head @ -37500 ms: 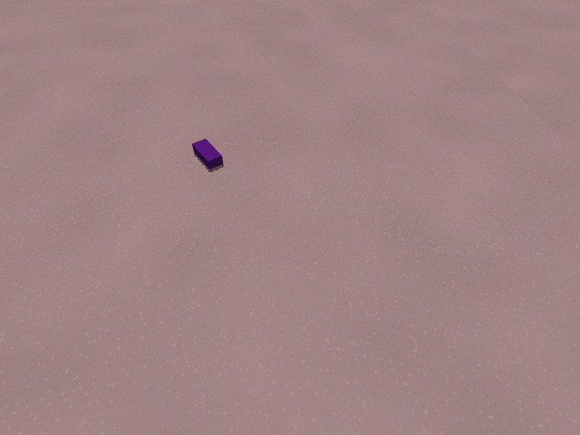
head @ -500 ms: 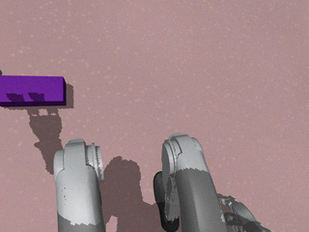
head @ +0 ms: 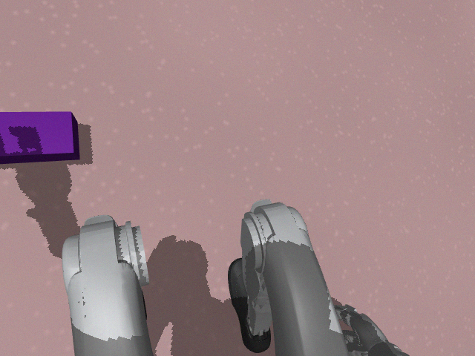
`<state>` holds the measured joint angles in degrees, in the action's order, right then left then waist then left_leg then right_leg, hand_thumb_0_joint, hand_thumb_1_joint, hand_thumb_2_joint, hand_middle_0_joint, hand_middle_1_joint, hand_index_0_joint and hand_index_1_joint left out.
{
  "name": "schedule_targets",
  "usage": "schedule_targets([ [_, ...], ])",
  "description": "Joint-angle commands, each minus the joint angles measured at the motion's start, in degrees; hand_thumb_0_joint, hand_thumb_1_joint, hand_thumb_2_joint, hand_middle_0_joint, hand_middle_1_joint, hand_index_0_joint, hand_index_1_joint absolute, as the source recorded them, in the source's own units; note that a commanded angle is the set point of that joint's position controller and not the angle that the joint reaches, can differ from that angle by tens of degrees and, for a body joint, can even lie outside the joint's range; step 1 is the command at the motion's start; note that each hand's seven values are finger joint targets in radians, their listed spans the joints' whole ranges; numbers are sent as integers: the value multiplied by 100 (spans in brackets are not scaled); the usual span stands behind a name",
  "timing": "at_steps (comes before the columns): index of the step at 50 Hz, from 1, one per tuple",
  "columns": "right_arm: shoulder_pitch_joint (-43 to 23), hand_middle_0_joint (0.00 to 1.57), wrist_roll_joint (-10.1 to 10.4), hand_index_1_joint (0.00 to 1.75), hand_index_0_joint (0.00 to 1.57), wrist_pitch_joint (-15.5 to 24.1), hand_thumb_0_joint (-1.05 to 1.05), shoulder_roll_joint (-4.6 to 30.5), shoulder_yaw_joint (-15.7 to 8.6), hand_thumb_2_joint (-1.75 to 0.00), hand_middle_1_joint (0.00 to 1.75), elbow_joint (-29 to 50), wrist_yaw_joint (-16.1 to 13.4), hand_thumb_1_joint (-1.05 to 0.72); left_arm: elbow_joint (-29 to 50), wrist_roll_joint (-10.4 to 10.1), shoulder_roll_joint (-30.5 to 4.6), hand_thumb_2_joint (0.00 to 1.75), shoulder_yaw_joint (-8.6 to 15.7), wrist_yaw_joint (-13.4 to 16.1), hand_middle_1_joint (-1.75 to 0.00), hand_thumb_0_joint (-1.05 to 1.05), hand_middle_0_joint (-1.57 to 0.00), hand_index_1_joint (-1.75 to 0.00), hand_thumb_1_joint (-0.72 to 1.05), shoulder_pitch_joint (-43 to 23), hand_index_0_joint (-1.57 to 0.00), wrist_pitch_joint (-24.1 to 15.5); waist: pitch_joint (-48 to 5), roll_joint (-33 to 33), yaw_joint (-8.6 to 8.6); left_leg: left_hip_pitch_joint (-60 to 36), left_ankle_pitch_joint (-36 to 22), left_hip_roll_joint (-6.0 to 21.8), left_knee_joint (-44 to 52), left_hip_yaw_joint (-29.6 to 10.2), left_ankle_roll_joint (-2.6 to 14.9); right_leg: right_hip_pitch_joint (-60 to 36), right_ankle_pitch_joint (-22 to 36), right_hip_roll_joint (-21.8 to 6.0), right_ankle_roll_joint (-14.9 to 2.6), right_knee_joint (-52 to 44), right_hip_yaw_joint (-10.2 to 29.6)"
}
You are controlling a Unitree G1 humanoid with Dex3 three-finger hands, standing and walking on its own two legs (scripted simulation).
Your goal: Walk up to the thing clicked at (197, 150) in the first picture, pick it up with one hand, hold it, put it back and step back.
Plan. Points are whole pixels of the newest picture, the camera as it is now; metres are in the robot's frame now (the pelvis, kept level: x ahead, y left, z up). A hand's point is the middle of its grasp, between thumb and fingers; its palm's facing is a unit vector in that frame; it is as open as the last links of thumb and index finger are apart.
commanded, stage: rise first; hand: left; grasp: from above
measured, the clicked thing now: (20, 138) +0.48 +0.36 -0.28
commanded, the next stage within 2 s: none
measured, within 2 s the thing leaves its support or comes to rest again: neither
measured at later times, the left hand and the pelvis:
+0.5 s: hand out of the picture +0.41 +0.40 -0.17, palm faces -0.44 -0.11 -0.89, open 14.2 cm; pelvis +0.00 +0.00 +0.00, yaw -1 degrees
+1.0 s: hand out of the picture +0.42 +0.39 -0.17, palm faces -0.45 -0.10 -0.89, open 14.1 cm; pelvis +0.00 +0.00 +0.00, yaw -1 degrees
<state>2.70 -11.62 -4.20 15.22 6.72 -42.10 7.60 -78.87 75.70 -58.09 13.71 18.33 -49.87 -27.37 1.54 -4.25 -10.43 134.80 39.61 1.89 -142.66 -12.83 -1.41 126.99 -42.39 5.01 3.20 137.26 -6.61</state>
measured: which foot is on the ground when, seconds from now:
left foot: down 0.00-1.00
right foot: down 0.00-1.00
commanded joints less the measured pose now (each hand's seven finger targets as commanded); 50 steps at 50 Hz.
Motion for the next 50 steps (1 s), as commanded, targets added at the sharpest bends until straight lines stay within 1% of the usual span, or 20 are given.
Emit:
schedule_targets([
  [1, 942, 20, 10, 30, 20, 9, 0, 1568, -447, -90, 30, 47, -84, -91, 709, -147, -1967, 102, 274, 221, -102, 0, -5, -102, -57, -1327, -5, -1, -3798, 2185, 83, -3386, -1328, -7, 1321, 676, 313, -1316, 1401, 50, -457, -1375, -446],
  [2, 955, 20, -4, 30, 20, 8, 0, 1575, -434, -90, 30, 52, -86, -91, 807, -154, -2010, 108, 311, 225, -99, 0, -6, -102, -61, -1381, -3, -17, -3880, 2252, 101, -3427, -1331, -5, 1349, 683, 305, -1391, 1408, 58, -457, -1408, -448],
  [7, 981, 20, -7, 30, 20, 26, 0, 1606, -424, -90, 30, 51, -68, -91, 757, -137, -1964, 103, 294, 276, -103, 0, -6, -103, -58, -1387, -5, -9, -3876, 2282, 50, -3556, -1405, 17, 1369, 615, 286, -1333, 1449, 63, -462, -1353, -509],
  [8, 952, 20, -19, 30, 20, 26, 0, 1607, -416, -90, 30, 60, -56, -91, 735, -136, -1983, 102, 260, 279, -102, 0, -6, -103, -57, -1458, -5, -21, -3899, 2315, -10, -3490, -1359, 16, 1342, 614, 283, -1341, 1435, 68, -460, -1330, -513],
  [14, 966, 20, -31, 30, 20, 41, 0, 1607, -379, -90, 30, 24, -57, -91, 620, -60, -1963, 103, 261, 359, -103, 0, -6, -103, -58, -1427, -5, 41, -3857, 2275, 11, -3504, -1421, 12, 1316, 623, 300, -1354, 1496, 81, -449, -1366, -516],
  [19, 989, 20, -13, 30, 20, 83, 0, 1596, -348, -90, 30, 51, -41, -91, 558, -20, -1880, 102, 136, 418, -104, 0, -6, -104, -57, -1611, -6, 82, -3774, 2284, -113, -3391, -1333, 16, 1318, 610, 289, -1359, 1487, 82, -456, -1368, -526],
  [21, 965, 20, -8, 30, 20, 106, 0, 1604, -351, -90, 30, 32, -43, -91, 428, -19, -1838, 102, 108, 422, -103, 0, -6, -103, -57, -1567, -6, 116, -3629, 2391, -84, -3419, -1287, 14, 1368, 613, 272, -1234, 1413, 71, -469, -1341, -536],
  [22, 953, 20, -5, 30, 20, 120, 0, 1610, -338, -90, 30, 54, -44, -91, 486, -17, -1847, 101, 71, 421, -104, 0, -6, -104, -56, -1720, -6, 105, -3680, 2370, -146, -3370, -1189, 23, 1355, 587, 271, -1203, 1360, 83, -470, -1349, -559],
  [24, 974, 20, 0, 30, 20, 131, 0, 1614, -324, -90, 30, 67, -46, -91, 417, 32, -1869, 101, 56, 436, -105, 0, -6, -104, -56, -1685, -6, 143, -3681, 2401, -120, -3359, -1207, 12, 1342, 625, 274, -1305, 1394, 81, -462, -1385, -529],
  [32, 1020, 20, -4, 30, 20, 188, 0, 1632, -257, -90, 30, 82, -47, -91, 269, 93, -1896, 101, 7, 489, -105, 0, -6, -104, -56, -1738, -6, 204, -3648, 2340, -212, -3249, -1206, 1, 1303, 619, 288, -1375, 1462, 87, -443, -1408, -537],
  [34, 1017, 20, 4, 30, 20, 218, 0, 1621, -256, -90, 30, 97, -50, -91, 340, 8, -1895, 101, 59, 523, -104, 0, -6, -104, -56, -1773, -6, 229, -3625, 2386, -186, -3224, -1080, 2, 1373, 606, 262, -1350, 1347, 75, -465, -1369, -563],
  [36, 984, 20, 16, 30, 20, 235, 0, 1635, -251, -90, 30, 112, -55, -91, 334, 55, -1951, 102, 55, 523, -104, 0, -6, -104, -57, -1742, -6, 260, -3680, 2438, -149, -3326, -1120, 8, 1359, 605, 268, -1285, 1360, 82, -471, -1359, -560],
  [38, 1025, 20, 2, 30, 20, 250, 0, 1642, -239, -90, 30, 119, -48, -91, 354, 41, -1890, 101, 3, 526, -105, 0, -6, -104, -55, -1844, -7, 257, -3657, 2492, -245, -3343, -1171, 15, 1354, 589, 260, -1307, 1422, 79, -460, -1329, -575],
  [39, 1049, 20, -4, 30, 20, 254, 0, 1647, -237, -90, 30, 98, -49, -91, 391, 38, -1895, 102, 48, 533, -104, 0, -6, -104, -56, -1807, -6, 275, -3688, 2498, -224, -3410, -1247, 10, 1383, 567, 252, -1292, 1466, 71, -463, -1298, -586],
  [40, 1046, 20, 15, 30, 20, 257, 0, 1635, -238, -90, 30, 93, -51, -91, 346, 88, -1864, 103, -42, 508, -104, 0, -6, -104, -57, -1797, -6, 294, -3678, 2565, -213, -3425, -1233, 20, 1382, 578, 251, -1280, 1456, 74, -467, -1335, -575],
  [43, 1089, 20, 18, 30, 20, 282, 0, 1655, -208, -90, 30, 95, -43, -91, 305, 21, -1843, 101, -40, 495, -104, 0, -6, -104, -56, -1762, -6, 318, -3627, 2422, -261, -3404, -1305, 17, 1346, 575, 271, -1339, 1527, 69, -445, -1352, -578],
  [46, 1080, 20, 23, 30, 20, 297, 0, 1652, -206, -90, 30, 114, -39, -91, 253, 13, -1890, 102, 5, 484, -104, 0, -6, -104, -56, -1646, -7, 337, -3648, 2436, -201, -3349, -1277, 23, 1350, 591, 270, -1414, 1519, 74, -446, -1373, -568],
  [47, 1099, 20, 45, 30, 20, 308, 0, 1651, -210, -90, 30, 119, -34, -91, 270, -19, -1847, 102, -30, 477, -104, 0, -6, -104, -56, -1717, -6, 341, -3594, 2399, -258, -3299, -1254, 20, 1343, 574, 275, -1364, 1516, 73, -448, -1364, -574],
  [49, 1069, 20, 41, 30, 20, 312, 0, 1676, -213, -90, 30, 141, -40, -91, 414, -29, -1955, 101, 2, 460, -104, 0, -7, -104, -55, -1779, -7, 320, -3695, 2513, -249, -3368, -1210, 29, 1368, 564, 258, -1365, 1484, 69, -459, -1341, -587],
  [50, 1063, 20, 32, 30, 20, 308, 0, 1680, -191, -90, 30, 172, -41, -91, 478, -32, -2009, 102, 50, 465, -103, 0, -6, -104, -56, -1774, -6, 319, -3720, 2578, -182, -3399, -1274, 17, 1391, 575, 255, -1407, 1510, 60, -460, -1333, -576],
])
